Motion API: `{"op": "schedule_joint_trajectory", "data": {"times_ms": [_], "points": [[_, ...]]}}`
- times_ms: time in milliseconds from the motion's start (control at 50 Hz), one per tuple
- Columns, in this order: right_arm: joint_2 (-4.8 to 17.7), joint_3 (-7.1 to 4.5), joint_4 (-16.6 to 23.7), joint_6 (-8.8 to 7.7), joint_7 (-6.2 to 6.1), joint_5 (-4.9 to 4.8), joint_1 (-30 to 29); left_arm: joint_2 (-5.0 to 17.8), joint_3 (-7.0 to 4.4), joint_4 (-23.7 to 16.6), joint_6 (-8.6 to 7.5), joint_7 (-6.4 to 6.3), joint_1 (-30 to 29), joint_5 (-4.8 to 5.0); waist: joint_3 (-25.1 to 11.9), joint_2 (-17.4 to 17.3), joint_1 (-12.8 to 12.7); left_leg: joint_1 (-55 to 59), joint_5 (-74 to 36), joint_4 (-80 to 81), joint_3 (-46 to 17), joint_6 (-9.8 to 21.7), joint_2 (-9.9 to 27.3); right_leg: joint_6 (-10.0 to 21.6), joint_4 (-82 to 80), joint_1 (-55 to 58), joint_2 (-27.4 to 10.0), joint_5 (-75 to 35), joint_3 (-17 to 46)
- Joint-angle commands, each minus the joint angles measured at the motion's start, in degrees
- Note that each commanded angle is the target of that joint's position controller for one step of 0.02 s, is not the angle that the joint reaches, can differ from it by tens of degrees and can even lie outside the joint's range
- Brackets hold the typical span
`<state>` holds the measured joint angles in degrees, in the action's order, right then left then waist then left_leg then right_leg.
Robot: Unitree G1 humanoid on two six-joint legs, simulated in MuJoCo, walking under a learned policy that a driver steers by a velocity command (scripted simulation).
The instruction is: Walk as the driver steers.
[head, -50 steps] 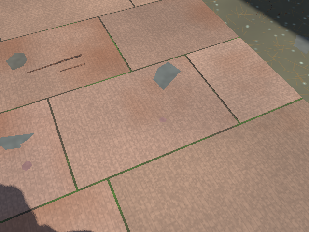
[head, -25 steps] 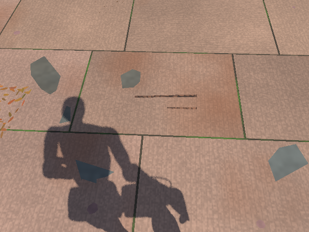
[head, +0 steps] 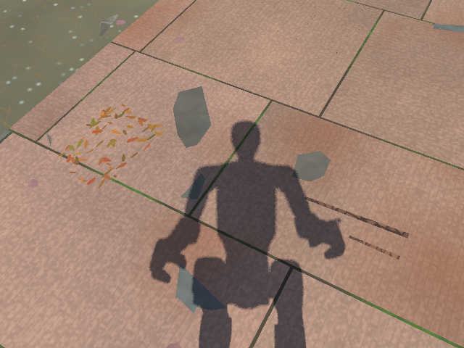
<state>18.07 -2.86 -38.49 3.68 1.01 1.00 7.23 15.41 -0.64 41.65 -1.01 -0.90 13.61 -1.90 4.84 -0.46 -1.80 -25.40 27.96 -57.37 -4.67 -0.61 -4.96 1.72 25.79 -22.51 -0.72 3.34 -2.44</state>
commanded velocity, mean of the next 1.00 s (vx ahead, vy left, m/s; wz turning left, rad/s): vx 0.40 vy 0.00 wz -0.55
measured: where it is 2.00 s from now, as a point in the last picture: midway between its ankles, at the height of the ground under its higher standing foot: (461, 190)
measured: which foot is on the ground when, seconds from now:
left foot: up 0.00-0.08, down 0.10-0.52, up 0.54-0.92, down 0.94-1.00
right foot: down 0.00-0.12, up 0.14-0.50, down 0.52-0.94, up 0.96-1.00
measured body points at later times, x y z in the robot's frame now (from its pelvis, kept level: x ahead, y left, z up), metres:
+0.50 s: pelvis +0.00 -0.02 +0.00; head +0.01 -0.03 +0.45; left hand +0.16 +0.23 -0.11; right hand +0.08 -0.31 -0.11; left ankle +0.01 +0.10 -0.73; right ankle -0.07 -0.09 -0.72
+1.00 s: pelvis +0.24 -0.14 -0.02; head +0.27 -0.17 +0.43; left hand +0.41 +0.12 -0.14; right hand +0.28 -0.47 -0.09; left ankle +0.39 -0.09 -0.73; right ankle -0.03 -0.09 -0.67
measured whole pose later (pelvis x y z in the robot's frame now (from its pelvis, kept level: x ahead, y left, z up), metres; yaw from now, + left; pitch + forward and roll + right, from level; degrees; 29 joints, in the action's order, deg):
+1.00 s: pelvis +0.24 -0.14 -0.02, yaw -39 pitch +4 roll +2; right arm 16.5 -0.9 -35.9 -4.1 0.4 3.0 3.1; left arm 19.0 -4.1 48.5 -3.2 0.4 26.8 0.1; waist 0.3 1.7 -4.4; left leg -30.0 10.8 -37.2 1.4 0.4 -1.3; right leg 6.7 52.2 -3.5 5.6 27.0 13.7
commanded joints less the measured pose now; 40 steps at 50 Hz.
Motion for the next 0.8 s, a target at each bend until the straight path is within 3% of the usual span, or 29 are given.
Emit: {"op": "schedule_joint_trajectory", "data": {"times_ms": [20,60,100,120,140,160,180,220,240,280,340,400,440,460,480,500,520,540,560,580,600,640,720,800], "points": [[2.28,0.19,0.74,0.71,0.13,0.01,8.24,7.98,-2.37,-3.08,0.35,0.58,-1.7,0.04,-12.17,11.82,3.06,10.58,-1.45,10.23,3.5,1.33,0.58,9.41,-9.52,4.47,-11.54,-2.39,11.53],[2.35,0.55,0.11,0.54,0.3,0.11,8.94,8.82,-2.79,-2.76,1.85,0.74,-1.69,0.36,-10.18,11.88,3.72,16.25,-5.86,20.39,5.47,2.92,0.5,7.95,-10.7,0.49,-10.78,10.94,11.49],[2.69,0.87,-0.71,-0.31,0.33,0.9,9.81,8.09,-2.87,-1.88,2.91,0.73,0.82,0.74,-6.09,7.64,4.25,23.38,-10.4,32.42,2.69,5.76,1.8,3.01,-9.17,-7.56,-9.0,19.76,10.01],[4.02,1.33,0.14,-0.91,-0.04,1.95,8.67,3.56,-1.78,-1.98,2.89,1.34,3.7,0.74,-6.02,-4.7,2.91,24.6,-2.35,43.81,-12.56,7.81,13.84,-0.56,0.48,-11.13,-4.41,23.73,5.97],[6.18,1.08,1.59,-1.36,-0.75,1.77,3.88,2.02,-1.23,-2.83,3.0,1.01,2.6,1.48,-2.74,-14.0,2.76,6.74,5.06,51.03,-23.72,11.91,25.31,-2.57,5.89,-5.68,1.82,24.39,1.89],[4.13,1.45,0.9,-2.12,-1.48,2.41,0.79,5.01,-2.27,-2.25,3.31,1.25,0.4,1.73,0.74,-8.38,1.74,-0.13,2.2,49.55,-16.45,11.85,21.37,-2.11,12.83,2.66,-0.02,20.08,6.72],[4.36,1.33,0.94,-2.68,-2.23,2.27,-2.12,5.69,-2.96,-1.71,3.3,1.82,1.71,2.03,0.91,-9.47,-0.35,0.81,-5.09,47.5,-11.29,11.23,18.66,-1.73,18.01,1.61,2.62,18.35,5.11],[4.83,0.78,0.7,-3.14,-3.28,0.96,-1.31,8.31,-4.63,0.18,3.25,1.54,5.55,1.19,-1.22,-7.62,-0.82,9.42,-28.94,42.63,-5.27,11.92,17.48,-2.03,29.17,-3.47,3.48,20.57,3.72],[3.83,0.88,0.81,-3.12,-3.46,0.34,-0.37,7.88,-4.73,0.91,3.27,1.46,7.07,0.93,-3.42,-6.2,-0.56,13.98,-40.45,39.9,-3.15,12.89,17.99,-2.69,32.94,-5.09,3.24,22.42,3.05],[2.66,0.77,0.46,-2.9,-3.72,-0.01,1.98,6.3,-4.6,-0.14,3.52,1.54,5.58,1.21,-5.94,-4.5,0.64,21.35,-47.92,36.98,-1.27,13.71,19.5,-3.71,34.42,-8.37,1.62,23.68,2.59],[2.69,0.1,0.04,-2.52,-3.87,0.6,3.67,4.3,-3.96,-2.24,4.55,2.41,1.51,1.64,-6.56,-7.16,3.08,24.85,-44.53,35.28,1.04,12.82,19.84,-4.25,26.92,-7.42,0.47,23.81,0.95],[4.56,-1.06,-0.19,-2.46,-3.36,0.79,3.92,4.12,-3.87,-4.2,5.06,3.13,0.14,2.05,-7.44,-9.26,3.86,23.32,-43.93,33.64,2.7,12.06,21.33,-3.1,19.39,-1.73,0.84,24.71,-1.32],[6.91,-2.17,0.04,-2.88,-2.4,1.36,5.1,5.2,-4.01,-5.3,5.2,3.88,-0.56,1.92,-9.35,-10.28,4.82,20.48,-14.03,38.51,1.42,11.06,22.94,-0.94,15.05,2.6,1.08,25.05,-3.5],[8.05,-2.66,0.4,-3.17,-2.08,1.35,4.11,5.98,-4.26,-5.65,5.25,4.61,-0.52,1.8,-8.23,-10.36,4.02,16.33,1.56,41.06,0.55,9.99,23.17,0.51,11.89,6.08,1.46,24.78,-4.21],[8.59,-2.95,0.96,-3.28,-2.02,1.11,1.66,6.16,-4.47,-4.73,5.17,5.32,2.14,1.78,-6.58,-8.92,1.43,9.82,10.83,41.24,1.89,8.18,22.54,2.19,6.85,12.61,2.24,22.81,-5.24],[7.77,-2.93,1.46,-3.29,-2.09,1.19,-0.95,6.16,-4.79,-1.63,4.68,5.44,8.89,1.84,-5.29,-5.15,-2.2,1.18,15.49,36.03,5.62,5.89,20.08,3.99,2.62,22.05,3.54,21.98,-4.78],[4.42,-2.14,2.59,-3.27,-1.82,1.72,-3.94,8.81,-5.81,2.45,3.81,4.73,18.54,1.68,-3.41,7.94,-6.52,-10.0,14.91,18.24,13.36,2.68,14.7,7.05,-5.54,30.14,-2.0,31.82,7.01],[-1.77,-0.13,6.98,-3.43,-1.23,1.67,-9.36,15.4,-6.87,1.18,2.61,4.39,21.17,1.18,0.25,21.29,-8.22,-29.41,11.25,-1.32,13.92,-0.76,3.7,14.26,-15.23,31.68,-18.36,51.96,42.05],[0.77,-0.13,9.42,-4.75,-0.56,1.98,-15.51,12.75,-6.07,-0.74,2.58,3.12,16.29,0.7,4.73,10.54,-8.08,-34.34,2.24,-5.15,3.09,-0.49,6.29,16.46,-20.08,26.3,-19.35,49.96,46.02],[2.73,-0.6,8.92,-5.96,0.39,0.85,-13.93,12.07,-5.68,-1.53,2.42,2.09,12.18,0.75,4.95,7.89,-4.87,-32.37,-5.72,-4.78,1.62,-0.7,7.98,15.98,-19.49,23.42,-17.43,45.75,41.65],[4.42,-1.0,6.8,-6.66,1.03,1.15,-9.54,12.13,-5.73,-2.04,1.86,1.77,10.13,1.0,3.96,5.98,-2.36,-29.23,-10.59,-3.54,1.95,-1.26,8.65,14.58,-18.91,23.1,-14.51,38.52,36.13],[5.46,-1.34,3.74,-6.56,1.36,2.7,-4.86,11.2,-5.43,-2.36,0.47,1.54,9.01,1.56,0.66,5.55,-1.15,-23.26,-15.29,-1.74,3.05,-2.36,8.51,12.75,-19.28,22.54,-9.35,28.33,28.88],[3.84,-0.54,5.07,-5.16,1.33,1.84,-8.72,11.01,-5.53,-0.28,-1.24,1.84,13.78,1.82,0.86,4.72,-2.49,-23.69,-19.08,2.93,4.31,-3.54,7.28,13.25,-18.59,21.54,-6.35,18.89,26.29],[2.89,0.52,7.56,-5.79,1.82,1.07,-16.14,11.52,-5.83,0.44,-1.83,1.45,15.57,1.5,1.87,6.91,-5.21,-19.24,-22.78,14.69,5.13,-4.08,5.39,13.12,-17.37,18.88,-4.69,12.21,26.74]]}}
Keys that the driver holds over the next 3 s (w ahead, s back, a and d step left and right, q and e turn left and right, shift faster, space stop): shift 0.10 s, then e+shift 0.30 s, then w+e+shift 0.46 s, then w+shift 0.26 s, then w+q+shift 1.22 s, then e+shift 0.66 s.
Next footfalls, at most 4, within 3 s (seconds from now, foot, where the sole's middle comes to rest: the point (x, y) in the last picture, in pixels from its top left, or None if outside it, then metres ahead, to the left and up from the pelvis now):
0.10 left None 0.05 0.10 -0.77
0.52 right None -0.03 -0.10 -0.77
0.94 left None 0.42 -0.12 -0.77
1.36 right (456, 319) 0.54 -0.57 -0.77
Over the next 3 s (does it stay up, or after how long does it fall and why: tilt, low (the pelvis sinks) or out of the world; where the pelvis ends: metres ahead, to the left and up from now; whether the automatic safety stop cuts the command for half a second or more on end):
stays up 1.60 -0.64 0.00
